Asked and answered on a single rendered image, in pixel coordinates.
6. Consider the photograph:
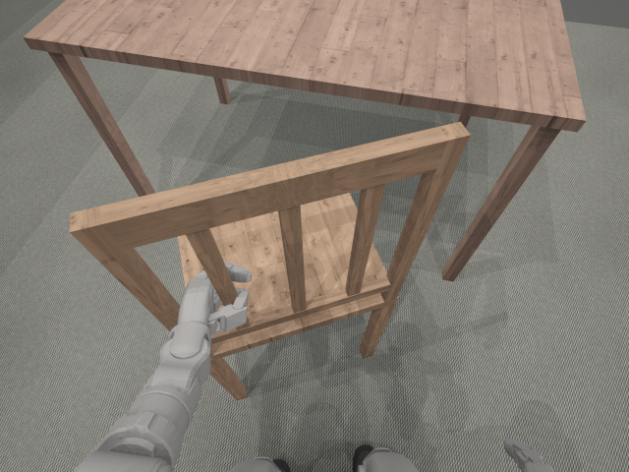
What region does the chair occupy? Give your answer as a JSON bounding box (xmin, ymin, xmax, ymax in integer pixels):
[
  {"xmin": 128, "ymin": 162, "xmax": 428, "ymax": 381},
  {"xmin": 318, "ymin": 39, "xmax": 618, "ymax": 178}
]
[{"xmin": 70, "ymin": 122, "xmax": 471, "ymax": 401}]

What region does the robot left shin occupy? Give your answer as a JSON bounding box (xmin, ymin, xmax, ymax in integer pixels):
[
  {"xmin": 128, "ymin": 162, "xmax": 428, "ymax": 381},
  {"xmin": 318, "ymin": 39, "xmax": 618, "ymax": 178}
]
[{"xmin": 254, "ymin": 457, "xmax": 279, "ymax": 470}]

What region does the robot right shin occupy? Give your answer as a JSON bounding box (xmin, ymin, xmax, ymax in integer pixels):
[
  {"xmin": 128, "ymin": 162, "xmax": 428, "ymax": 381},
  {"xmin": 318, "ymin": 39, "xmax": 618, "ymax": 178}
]
[{"xmin": 365, "ymin": 448, "xmax": 391, "ymax": 460}]

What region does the robot shin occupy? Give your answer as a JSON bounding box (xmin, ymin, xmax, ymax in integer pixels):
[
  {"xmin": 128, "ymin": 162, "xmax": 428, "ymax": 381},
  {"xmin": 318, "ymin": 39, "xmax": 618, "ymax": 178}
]
[
  {"xmin": 365, "ymin": 448, "xmax": 391, "ymax": 460},
  {"xmin": 254, "ymin": 457, "xmax": 279, "ymax": 470}
]

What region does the left robot forearm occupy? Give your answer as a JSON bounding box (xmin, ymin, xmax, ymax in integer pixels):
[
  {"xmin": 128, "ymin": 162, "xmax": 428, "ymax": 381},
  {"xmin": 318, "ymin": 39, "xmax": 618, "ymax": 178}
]
[{"xmin": 74, "ymin": 322, "xmax": 211, "ymax": 472}]

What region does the robot left hand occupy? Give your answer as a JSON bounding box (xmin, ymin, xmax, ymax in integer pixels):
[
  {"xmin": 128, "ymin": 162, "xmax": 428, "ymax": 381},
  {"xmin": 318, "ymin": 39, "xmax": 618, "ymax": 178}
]
[{"xmin": 178, "ymin": 262, "xmax": 252, "ymax": 335}]

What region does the table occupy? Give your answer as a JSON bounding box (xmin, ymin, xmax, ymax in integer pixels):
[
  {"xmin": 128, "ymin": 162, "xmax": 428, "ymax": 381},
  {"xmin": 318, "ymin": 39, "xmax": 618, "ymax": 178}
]
[{"xmin": 23, "ymin": 0, "xmax": 587, "ymax": 282}]

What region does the left robot upper arm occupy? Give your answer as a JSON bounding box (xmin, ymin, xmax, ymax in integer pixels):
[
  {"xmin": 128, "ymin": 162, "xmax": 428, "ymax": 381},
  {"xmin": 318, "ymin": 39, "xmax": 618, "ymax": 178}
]
[{"xmin": 78, "ymin": 449, "xmax": 174, "ymax": 472}]

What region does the robot right hand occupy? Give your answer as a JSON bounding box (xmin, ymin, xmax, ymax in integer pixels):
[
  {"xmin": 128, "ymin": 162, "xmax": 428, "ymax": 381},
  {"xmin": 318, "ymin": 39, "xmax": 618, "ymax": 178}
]
[{"xmin": 503, "ymin": 439, "xmax": 554, "ymax": 472}]

